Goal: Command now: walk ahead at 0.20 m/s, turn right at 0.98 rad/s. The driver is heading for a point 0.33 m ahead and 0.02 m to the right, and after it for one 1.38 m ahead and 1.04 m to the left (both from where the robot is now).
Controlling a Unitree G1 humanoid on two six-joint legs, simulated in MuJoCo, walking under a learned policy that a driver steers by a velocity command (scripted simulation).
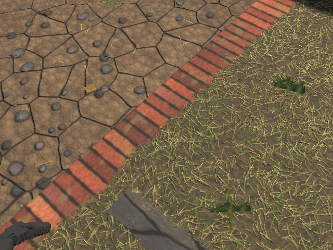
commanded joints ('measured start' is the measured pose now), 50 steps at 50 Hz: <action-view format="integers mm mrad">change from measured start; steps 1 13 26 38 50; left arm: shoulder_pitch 124 37 39 -62 29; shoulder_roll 41 73 41 -44 141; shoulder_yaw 15 16 7 1 51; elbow -27 -116 -6 -27 35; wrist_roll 3 35 23 25 50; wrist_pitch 14 -34 -10 -39 -57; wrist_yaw -29 29 73 67 46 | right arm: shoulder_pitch -167 -46 21 48 57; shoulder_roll -150 -108 -56 -144 -56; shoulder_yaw -31 -7 9 -46 -30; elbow -101 -106 -111 -206 -297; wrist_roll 27 -19 -7 3 12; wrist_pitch -7 48 80 94 121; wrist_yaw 3 10 38 -26 -8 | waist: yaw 108 36 51 51 -1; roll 96 25 -94 150 -193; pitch -171 -299 -223 -275 -277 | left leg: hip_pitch -9 -396 -215 58 -457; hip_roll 247 41 -8 122 -203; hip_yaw -65 -338 -211 -709 -566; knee -22 772 223 4 404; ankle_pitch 680 -165 13 439 -370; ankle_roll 117 -53 14 183 20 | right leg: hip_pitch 249 419 405 17 667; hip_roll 16 -118 -146 169 -229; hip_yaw -28 357 168 167 534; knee -102 -456 -340 73 -535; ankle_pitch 73 401 59 -236 173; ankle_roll -47 -285 -173 74 -179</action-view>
